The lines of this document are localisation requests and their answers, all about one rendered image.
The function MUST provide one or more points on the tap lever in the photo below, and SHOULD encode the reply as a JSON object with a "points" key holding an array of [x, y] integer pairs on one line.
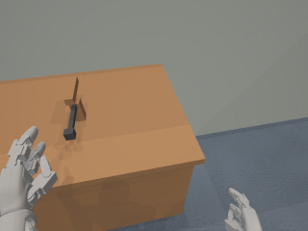
{"points": [[69, 132]]}

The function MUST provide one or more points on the left robot forearm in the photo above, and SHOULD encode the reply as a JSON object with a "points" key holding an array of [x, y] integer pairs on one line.
{"points": [[18, 220]]}

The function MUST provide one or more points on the robot right hand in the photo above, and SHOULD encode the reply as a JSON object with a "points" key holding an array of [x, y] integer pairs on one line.
{"points": [[247, 218]]}

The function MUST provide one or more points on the counter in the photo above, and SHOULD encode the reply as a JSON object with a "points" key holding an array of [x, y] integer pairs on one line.
{"points": [[133, 157]]}

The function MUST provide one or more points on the robot left hand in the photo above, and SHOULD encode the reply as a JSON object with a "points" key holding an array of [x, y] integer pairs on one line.
{"points": [[16, 178]]}

